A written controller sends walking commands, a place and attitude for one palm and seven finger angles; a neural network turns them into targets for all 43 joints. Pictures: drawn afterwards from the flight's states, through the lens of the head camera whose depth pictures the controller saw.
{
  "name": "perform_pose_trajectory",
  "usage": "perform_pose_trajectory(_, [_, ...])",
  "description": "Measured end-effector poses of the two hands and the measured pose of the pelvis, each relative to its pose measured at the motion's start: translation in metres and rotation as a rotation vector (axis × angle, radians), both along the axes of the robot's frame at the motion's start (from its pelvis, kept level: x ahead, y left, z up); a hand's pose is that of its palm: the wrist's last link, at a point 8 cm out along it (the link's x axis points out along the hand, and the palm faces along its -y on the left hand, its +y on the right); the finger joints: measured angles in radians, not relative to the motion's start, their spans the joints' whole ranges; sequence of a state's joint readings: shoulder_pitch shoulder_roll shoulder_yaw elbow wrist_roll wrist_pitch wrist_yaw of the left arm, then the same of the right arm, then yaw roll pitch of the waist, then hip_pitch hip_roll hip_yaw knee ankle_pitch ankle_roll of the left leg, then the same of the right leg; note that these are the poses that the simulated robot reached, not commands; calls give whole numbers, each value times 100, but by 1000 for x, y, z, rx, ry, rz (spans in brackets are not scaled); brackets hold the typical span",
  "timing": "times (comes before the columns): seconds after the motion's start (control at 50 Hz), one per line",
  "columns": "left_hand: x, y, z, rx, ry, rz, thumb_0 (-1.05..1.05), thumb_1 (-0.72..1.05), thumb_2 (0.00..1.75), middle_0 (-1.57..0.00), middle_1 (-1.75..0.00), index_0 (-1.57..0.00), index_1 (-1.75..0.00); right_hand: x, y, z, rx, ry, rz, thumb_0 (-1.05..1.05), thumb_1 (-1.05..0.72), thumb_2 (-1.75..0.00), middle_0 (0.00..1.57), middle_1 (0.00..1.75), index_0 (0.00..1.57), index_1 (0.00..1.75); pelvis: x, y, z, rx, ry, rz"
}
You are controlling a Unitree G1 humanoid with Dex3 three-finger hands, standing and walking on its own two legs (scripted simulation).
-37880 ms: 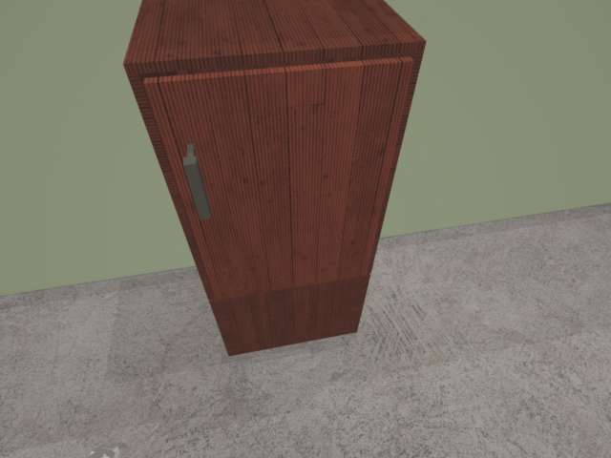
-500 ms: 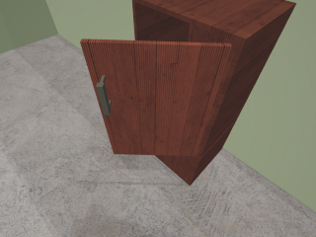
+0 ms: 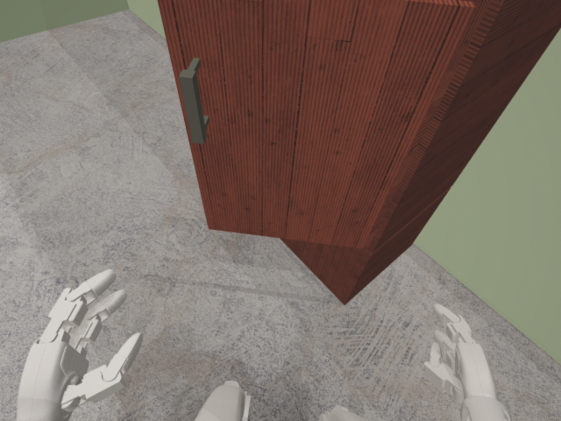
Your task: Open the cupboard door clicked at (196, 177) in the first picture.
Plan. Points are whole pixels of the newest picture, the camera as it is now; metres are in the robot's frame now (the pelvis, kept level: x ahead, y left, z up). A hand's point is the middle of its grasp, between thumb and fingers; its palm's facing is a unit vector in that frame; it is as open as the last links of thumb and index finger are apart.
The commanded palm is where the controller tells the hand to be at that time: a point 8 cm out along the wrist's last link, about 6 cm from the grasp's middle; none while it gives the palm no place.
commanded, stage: raise the hand with hooked fingers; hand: left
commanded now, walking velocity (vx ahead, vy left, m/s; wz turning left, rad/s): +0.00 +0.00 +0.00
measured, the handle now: (197, 102) +0.55 +0.22 +0.13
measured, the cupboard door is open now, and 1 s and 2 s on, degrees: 43 43 43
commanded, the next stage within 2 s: move the hooked fingers beside the handle in 1.56 s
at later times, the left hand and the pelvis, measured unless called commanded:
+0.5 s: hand (108, 282) +0.25 +0.25 +0.08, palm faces +0.01 -1.00 -0.07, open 12.3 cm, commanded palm +0.23 +0.31 +0.10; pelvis +0.01 +0.02 +0.03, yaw -1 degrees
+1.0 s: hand (60, 210) +0.30 +0.30 +0.15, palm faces +0.07 -1.00 -0.06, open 14.0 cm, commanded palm +0.27 +0.35 +0.14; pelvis +0.01 +0.04 +0.05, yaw -1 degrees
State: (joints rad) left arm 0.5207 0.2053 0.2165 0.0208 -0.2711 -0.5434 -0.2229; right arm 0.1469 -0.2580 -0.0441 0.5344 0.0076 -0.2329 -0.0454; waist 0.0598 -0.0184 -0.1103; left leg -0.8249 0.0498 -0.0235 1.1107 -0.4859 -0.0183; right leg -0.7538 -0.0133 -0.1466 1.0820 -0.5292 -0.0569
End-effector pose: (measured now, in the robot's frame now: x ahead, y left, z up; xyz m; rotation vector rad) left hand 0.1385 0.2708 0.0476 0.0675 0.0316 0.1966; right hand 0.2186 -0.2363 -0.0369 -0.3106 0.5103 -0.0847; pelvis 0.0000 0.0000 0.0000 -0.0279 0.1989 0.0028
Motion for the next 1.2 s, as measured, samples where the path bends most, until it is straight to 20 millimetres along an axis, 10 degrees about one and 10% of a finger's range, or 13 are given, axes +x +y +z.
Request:
perform_pose_trajectory(0.08, [31,-8,31,57,-163,-131,1,37,68,-24,-63,-23,-64,-15,16,-25,52,54,10,1,-91,-89,20,30,20,30,-5,0,-4,-17,1,12])
perform_pose_trajectory(0.2, [85,-12,20,-21,66,-301,1,23,62,-25,-72,-24,-73,-60,23,-37,135,166,-105,1,-91,-89,21,30,21,30,-5,3,8,1,-3,-15])
perform_pose_trajectory(0.34, [79,23,45,-14,29,-84,1,7,55,-27,-83,-26,-83,-96,4,-23,88,237,-198,1,-90,-89,21,30,21,30,9,11,26,11,-15,-35])
perform_pose_trajectory(0.52, [91,31,39,-8,29,-202,0,-14,46,-28,-96,-27,-97,-82,-6,-8,-4,204,-169,1,-91,-89,20,30,20,30,7,24,28,-4,-25,-21])
perform_pose_trajectory(0.8, [118,70,79,-11,-13,-144,-1,-43,33,-30,-115,-29,-116,-41,37,20,61,81,-75,1,-91,-89,21,30,21,30,14,36,43,-10,-78,-16])
perform_pose_trajectory(1.2, [156,88,102,-36,13,-167,-1,-50,30,-30,-120,-30,-120,-76,17,16,27,188,-146,1,-90,-89,21,30,21,30,15,33,55,-1,-97,-25])
